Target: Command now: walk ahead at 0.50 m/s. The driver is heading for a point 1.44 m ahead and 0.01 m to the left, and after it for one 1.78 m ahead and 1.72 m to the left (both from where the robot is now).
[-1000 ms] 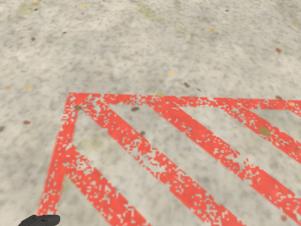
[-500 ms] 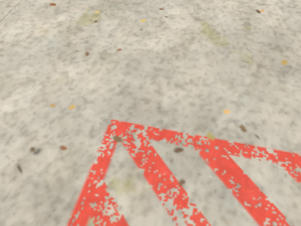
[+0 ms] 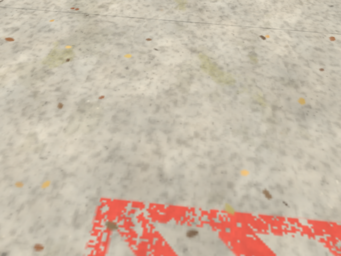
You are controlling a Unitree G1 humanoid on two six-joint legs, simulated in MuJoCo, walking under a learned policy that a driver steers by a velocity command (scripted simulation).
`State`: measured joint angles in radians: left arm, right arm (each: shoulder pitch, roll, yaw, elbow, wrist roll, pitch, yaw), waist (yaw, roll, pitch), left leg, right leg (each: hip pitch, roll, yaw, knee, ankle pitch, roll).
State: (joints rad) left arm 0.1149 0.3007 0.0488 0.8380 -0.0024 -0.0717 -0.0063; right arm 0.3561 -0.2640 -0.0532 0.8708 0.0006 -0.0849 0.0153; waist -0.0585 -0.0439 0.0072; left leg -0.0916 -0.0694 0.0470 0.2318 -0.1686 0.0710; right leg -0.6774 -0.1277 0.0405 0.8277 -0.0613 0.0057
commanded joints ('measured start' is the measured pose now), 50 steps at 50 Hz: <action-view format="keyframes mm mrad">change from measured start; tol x16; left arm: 1 -79 25 -2 -68 -2 -14 -9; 7 -160 46 0 -108 4 -34 -41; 13 218 124 25 -5 8 -3 -25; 19 -92 51 1 -18 39 9 -14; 50 22 46 0 190 2 78 39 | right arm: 1 -29 -163 -34 -50 8 -14 -13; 10 1 -169 -29 3 4 34 -34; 12 216 -16 25 25 -15 19 -21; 16 -11 -130 -18 -3 12 61 -45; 50 -131 -72 0 130 -3 72 -51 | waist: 1 13 92 39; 8 35 137 -6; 12 87 -223 -440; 13 128 -109 -464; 16 61 -9 -141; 29 69 142 45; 50 60 47 -31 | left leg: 1 -52 241 -119 -124 199 132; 10 85 195 -68 334 612 6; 11 -151 127 -48 606 270 -43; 12 -396 5 -78 925 -503 -102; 13 -424 28 -195 1012 -555 -102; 25 -13 119 -48 324 6 -89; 30 -273 162 -125 122 -275 -45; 38 -133 142 -93 199 108 -60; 50 -100 122 -70 198 184 -55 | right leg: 1 44 19 -24 -169 168 4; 9 295 128 -58 -383 142 -78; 12 1062 -306 408 -285 888 -371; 18 373 -102 143 -552 232 -239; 21 331 -81 88 -570 180 -239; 27 227 19 64 -558 -478 -76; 37 478 93 -39 -396 -14 -43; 50 526 85 -40 -376 89 -32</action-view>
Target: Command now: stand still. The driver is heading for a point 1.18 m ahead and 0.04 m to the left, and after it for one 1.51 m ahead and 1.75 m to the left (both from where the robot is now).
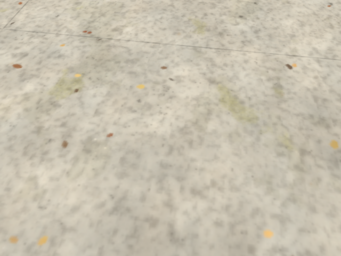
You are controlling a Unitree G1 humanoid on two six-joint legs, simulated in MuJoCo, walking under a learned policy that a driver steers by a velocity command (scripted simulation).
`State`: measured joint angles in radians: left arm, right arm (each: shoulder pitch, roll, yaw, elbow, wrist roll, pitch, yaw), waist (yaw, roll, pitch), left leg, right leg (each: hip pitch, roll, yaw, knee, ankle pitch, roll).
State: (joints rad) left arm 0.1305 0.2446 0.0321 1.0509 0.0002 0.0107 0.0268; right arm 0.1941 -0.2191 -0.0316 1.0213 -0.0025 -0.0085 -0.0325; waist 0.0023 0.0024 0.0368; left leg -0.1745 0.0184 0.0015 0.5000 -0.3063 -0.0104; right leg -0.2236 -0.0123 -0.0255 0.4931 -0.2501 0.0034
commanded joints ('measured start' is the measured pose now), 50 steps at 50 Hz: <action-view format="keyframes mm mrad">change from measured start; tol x32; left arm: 1 6 103 17 -19 -1 -4 6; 50 354 44 8 -32 -32 -125 -27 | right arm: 1 30 -116 -21 -16 0 -4 -3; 23 179 -174 -48 42 35 -63 8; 43 -328 -82 -19 -238 36 -87 71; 50 165 -198 -69 -89 16 -86 70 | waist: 1 0 1 -57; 24 -3 178 114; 28 179 -307 -15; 43 30 -102 113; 50 -119 201 -304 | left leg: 1 -17 33 -23 -73 317 26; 24 -49 264 -420 -236 -359 239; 27 -328 44 -68 160 93 92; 32 -828 67 -57 801 -79 85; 47 134 -39 61 72 234 156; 50 499 333 -759 -246 -218 317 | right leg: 1 73 -30 26 -43 274 -29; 12 64 -29 25 -63 209 -24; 18 -119 -13 39 -25 -429 -78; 26 8 8 10 33 -124 -123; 29 503 -356 664 -219 207 -301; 42 163 -210 91 -424 331 -170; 47 186 -180 13 129 845 -86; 49 -343 82 91 785 -296 -26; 50 -446 30 173 900 -292 -50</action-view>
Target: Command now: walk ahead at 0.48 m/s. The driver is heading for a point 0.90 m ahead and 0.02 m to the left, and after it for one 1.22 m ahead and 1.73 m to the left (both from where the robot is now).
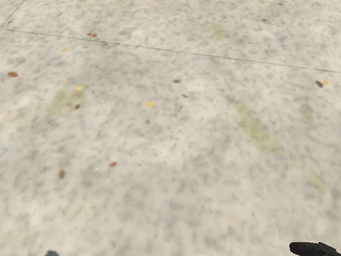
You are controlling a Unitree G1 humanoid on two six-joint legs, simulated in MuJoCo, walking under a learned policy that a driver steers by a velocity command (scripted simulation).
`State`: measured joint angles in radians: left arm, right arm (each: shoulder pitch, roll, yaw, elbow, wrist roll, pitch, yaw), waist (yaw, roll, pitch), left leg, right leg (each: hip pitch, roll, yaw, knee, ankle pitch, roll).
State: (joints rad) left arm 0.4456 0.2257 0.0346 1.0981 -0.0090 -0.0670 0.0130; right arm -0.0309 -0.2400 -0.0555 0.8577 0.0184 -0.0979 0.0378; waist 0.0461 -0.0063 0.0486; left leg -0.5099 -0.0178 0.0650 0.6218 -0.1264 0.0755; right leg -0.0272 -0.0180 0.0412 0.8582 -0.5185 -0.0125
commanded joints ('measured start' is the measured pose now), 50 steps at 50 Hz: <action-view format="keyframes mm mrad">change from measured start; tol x16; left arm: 1 -59 116 19 -116 -43 -63 -14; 21 -549 76 25 -302 -13 -38 -43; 27 23 335 113 -155 3 -40 -40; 32 -241 97 39 -207 22 -47 -40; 50 -33 183 65 -95 -9 -5 3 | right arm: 1 291 -141 -33 58 0 -6 -1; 24 418 -183 -37 147 -1 33 -53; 27 535 16 29 106 -21 11 -38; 50 -54 -91 -10 -65 5 -5 2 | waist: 1 -136 150 -162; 22 -110 67 40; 25 43 88 -136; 27 37 -284 -430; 31 3 -38 -128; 50 -8 -69 20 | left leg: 1 668 346 -654 -382 -325 189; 7 238 230 -285 -519 -65 169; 21 550 267 -150 -446 124 118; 25 535 214 -87 -93 575 55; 26 325 153 -39 221 352 18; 27 -91 -45 -47 576 -322 -52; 29 -282 43 -176 727 -361 -14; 42 -147 136 -76 62 219 -66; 50 -112 86 -60 -117 92 -8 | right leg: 1 -690 -15 70 534 69 -54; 5 -492 -136 51 358 246 -62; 15 -642 -108 -25 -177 642 11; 22 -635 -65 -40 -349 496 -30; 25 -218 13 -100 -380 452 -97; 27 459 -386 590 -461 281 -336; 35 -125 -217 164 -712 523 -228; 50 124 -253 19 -632 701 -154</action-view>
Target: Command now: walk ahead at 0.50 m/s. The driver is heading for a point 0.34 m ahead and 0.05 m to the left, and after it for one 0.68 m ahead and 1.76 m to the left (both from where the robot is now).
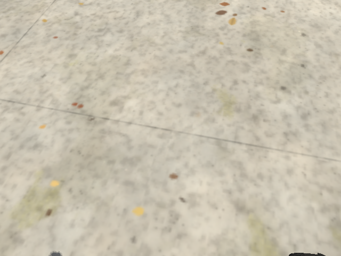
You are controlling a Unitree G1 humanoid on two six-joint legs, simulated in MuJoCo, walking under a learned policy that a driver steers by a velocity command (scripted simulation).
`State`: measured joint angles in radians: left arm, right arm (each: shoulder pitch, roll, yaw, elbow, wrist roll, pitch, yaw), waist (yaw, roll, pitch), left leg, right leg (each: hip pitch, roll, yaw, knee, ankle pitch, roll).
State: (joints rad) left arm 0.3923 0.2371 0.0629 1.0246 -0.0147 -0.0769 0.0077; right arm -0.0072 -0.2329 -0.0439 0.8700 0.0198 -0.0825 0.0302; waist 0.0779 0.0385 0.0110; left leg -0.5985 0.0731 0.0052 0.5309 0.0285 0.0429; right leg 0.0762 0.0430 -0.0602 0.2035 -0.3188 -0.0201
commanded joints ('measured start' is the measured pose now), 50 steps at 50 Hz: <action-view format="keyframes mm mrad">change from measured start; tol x32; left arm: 1 0 181 40 -27 -3 9 9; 24 -499 92 12 -248 -4 -39 -20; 30 -19 324 87 -160 26 -50 -6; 50 -103 218 62 -128 -2 -6 10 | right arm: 1 -22 -120 -32 -65 2 -23 10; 4 432 -298 -100 54 -27 -16 -8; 31 464 -84 -28 -9 20 -6 -48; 50 -16 -79 -35 -221 5 48 23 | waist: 1 -75 -130 20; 5 -191 228 -413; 23 -155 34 48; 31 5 -333 -371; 50 -7 -91 80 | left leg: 1 73 -34 25 -31 -95 40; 3 529 -24 4 -10 -66 104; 5 1021 330 -745 -207 -289 312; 11 417 151 -282 -358 -115 199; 26 504 139 -286 -247 -100 141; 32 -211 -45 -151 761 -551 3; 50 -86 24 31 129 -89 17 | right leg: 1 25 -308 110 88 656 -134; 3 -136 -216 40 460 736 -82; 5 -716 20 112 1067 -246 2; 6 -825 -47 177 1156 -228 -19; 26 -552 -84 121 253 304 27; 31 328 -491 796 113 -58 -243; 37 -198 -324 242 -40 182 -146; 50 -23 -344 -109 -23 449 -109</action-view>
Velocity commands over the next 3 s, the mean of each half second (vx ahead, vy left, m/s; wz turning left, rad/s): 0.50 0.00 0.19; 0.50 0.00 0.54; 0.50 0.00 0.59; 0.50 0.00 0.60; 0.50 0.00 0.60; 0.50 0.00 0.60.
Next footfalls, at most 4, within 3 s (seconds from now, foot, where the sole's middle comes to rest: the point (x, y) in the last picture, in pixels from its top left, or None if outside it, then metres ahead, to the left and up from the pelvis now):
0.06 left None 0.22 0.13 -0.77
0.58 right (215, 247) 0.52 -0.09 -0.77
1.10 left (132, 201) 0.68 0.25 -0.77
1.58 right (142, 135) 1.03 0.26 -0.77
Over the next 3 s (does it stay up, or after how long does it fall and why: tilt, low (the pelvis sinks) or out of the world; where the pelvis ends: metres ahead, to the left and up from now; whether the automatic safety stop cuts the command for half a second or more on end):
stays up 1.13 0.93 0.00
